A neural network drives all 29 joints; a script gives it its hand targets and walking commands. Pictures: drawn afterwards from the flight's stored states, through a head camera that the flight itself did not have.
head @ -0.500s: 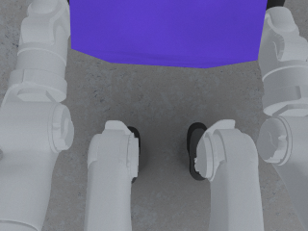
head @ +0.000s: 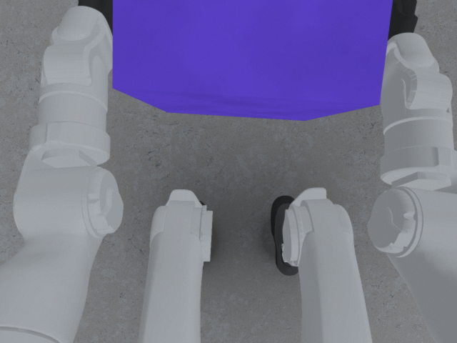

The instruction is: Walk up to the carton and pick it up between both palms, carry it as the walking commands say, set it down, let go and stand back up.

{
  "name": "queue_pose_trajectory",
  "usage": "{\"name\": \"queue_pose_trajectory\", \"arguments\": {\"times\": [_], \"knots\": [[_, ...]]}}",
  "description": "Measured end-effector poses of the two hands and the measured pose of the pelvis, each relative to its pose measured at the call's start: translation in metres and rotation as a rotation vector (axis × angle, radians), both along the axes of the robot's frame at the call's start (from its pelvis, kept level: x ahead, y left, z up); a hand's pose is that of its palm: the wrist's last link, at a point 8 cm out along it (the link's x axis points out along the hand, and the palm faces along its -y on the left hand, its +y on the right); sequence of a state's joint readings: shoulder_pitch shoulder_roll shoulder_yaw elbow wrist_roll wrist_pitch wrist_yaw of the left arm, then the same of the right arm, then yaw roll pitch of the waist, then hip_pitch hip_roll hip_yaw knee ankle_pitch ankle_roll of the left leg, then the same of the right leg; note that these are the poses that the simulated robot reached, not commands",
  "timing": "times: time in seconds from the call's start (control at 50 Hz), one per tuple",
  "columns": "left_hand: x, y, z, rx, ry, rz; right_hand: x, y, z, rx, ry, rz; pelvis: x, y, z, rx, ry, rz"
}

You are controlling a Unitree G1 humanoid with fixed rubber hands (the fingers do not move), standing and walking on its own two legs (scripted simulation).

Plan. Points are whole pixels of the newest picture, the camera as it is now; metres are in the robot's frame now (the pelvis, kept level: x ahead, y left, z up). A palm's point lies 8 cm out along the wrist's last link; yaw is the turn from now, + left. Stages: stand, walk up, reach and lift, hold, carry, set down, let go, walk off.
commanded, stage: reach and lift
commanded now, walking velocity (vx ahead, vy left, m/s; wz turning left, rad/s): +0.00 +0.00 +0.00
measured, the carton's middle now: (243, 52) +0.53 +0.01 -0.18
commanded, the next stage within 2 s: none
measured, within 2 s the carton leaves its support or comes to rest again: neither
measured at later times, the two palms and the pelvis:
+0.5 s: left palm out of the picture +0.53 +0.20 -0.03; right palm (434, 29) +0.51 -0.19 -0.04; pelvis +0.00 +0.00 +0.06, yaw +0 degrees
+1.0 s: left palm out of the picture +0.52 +0.20 +0.04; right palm out of the picture +0.50 -0.19 +0.04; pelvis +0.01 +0.00 +0.12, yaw +1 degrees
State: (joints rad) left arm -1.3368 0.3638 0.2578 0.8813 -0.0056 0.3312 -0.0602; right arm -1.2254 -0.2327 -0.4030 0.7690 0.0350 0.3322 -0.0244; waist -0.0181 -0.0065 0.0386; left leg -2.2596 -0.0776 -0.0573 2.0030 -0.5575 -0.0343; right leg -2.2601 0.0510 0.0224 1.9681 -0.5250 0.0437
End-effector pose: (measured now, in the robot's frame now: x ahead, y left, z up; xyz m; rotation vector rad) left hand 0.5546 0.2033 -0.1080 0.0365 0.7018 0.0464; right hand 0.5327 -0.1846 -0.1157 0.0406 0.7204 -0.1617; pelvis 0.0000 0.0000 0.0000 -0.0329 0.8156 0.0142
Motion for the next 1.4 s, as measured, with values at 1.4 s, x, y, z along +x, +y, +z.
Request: {"name": "queue_pose_trajectory", "arguments": {"times": [1.4], "knots": [[-0.058, -0.003, 0.208, -0.033, 0.007, 0.024, -0.054, -0.007, 0.214, 0.017, 0.002, 0.002, 0.022, 0.0, 0.168, 0.006, -0.06, 0.009]]}}
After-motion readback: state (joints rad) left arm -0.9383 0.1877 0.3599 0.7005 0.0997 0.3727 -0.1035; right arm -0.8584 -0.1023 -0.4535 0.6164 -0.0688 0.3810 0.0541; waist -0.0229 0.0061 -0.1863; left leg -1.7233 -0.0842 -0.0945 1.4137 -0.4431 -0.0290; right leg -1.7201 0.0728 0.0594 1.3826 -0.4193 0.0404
